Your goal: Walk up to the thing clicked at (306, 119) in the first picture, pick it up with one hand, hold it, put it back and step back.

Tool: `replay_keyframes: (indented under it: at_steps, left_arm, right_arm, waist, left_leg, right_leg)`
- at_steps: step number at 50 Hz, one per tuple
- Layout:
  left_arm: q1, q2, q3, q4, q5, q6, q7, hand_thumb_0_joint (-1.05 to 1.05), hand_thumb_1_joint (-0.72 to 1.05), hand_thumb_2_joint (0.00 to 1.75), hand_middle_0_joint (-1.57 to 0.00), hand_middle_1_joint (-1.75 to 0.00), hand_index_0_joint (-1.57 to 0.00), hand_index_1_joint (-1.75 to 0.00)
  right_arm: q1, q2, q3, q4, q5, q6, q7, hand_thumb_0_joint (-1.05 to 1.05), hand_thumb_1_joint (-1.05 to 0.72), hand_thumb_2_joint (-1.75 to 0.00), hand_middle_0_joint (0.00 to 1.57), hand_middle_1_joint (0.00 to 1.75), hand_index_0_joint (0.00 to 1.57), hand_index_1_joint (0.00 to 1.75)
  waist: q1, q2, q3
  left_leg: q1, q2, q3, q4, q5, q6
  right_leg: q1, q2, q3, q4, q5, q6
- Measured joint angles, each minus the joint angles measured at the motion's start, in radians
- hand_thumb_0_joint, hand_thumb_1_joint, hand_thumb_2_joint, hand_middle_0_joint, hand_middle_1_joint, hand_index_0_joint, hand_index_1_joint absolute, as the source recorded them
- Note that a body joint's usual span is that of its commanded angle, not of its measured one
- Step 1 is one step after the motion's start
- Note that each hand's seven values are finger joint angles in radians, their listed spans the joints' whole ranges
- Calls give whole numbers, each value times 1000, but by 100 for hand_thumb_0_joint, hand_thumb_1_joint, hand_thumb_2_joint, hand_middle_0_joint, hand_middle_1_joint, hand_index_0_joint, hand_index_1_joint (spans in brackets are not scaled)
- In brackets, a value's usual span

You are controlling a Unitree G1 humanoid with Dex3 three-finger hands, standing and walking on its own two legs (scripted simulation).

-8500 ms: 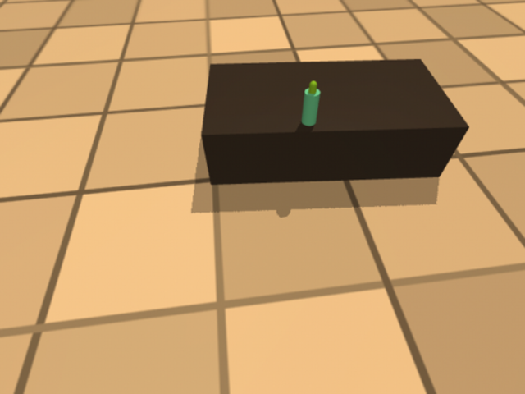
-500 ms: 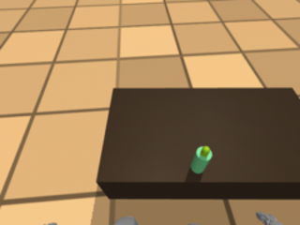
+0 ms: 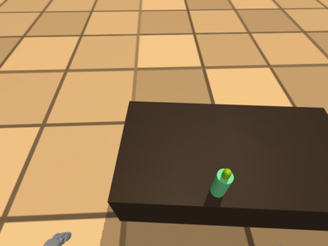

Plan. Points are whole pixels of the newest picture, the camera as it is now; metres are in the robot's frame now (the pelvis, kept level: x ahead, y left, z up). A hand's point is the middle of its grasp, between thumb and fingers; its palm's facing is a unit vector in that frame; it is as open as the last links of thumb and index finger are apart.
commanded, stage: walk up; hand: right
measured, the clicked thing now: (222, 181) +0.42 -0.21 -0.34
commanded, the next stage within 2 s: stand in 0.66 s
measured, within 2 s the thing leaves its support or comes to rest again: neither
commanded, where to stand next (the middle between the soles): +0.04 +0.01 m, yaw -1 degrees
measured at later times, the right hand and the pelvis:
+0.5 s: hand out of the picture +0.09 -0.26 -0.15, palm faces -0.06 +0.94 -0.34, open 7.4 cm; pelvis +0.00 -0.01 +0.01, yaw +1 degrees
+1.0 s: hand out of the picture +0.10 -0.26 -0.14, palm faces -0.04 +0.94 -0.34, open 7.4 cm; pelvis +0.01 -0.01 +0.01, yaw +0 degrees
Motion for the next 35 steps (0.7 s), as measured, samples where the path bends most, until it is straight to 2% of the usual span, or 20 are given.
replay_keyframes:
  at_steps: [15, 35]
  left_arm:
    - [11, -9, 14, 73, 10, 0, -8, 1, 91, 90, -21, -30, -20, -30]
    - [21, -18, 24, 72, 11, 4, -6, 1, 91, 90, -21, -30, -20, -30]
  right_arm:
    - [-23, 3, -1, 50, -4, 4, 4, 0, -90, -90, 20, 30, 20, 30]
    - [8, 13, -2, 64, -10, 3, -2, 0, -90, -90, 20, 30, 20, 30]
  waist:
    - [10, 11, -22]
    - [7, 7, -21]
  left_leg:
    - [53, 5, -17, -126, 75, -9]
    - [59, 2, -27, -155, 85, -13]
  right_leg:
    - [62, 7, -22, -130, 71, -5]
    - [67, 4, -33, -148, 71, -7]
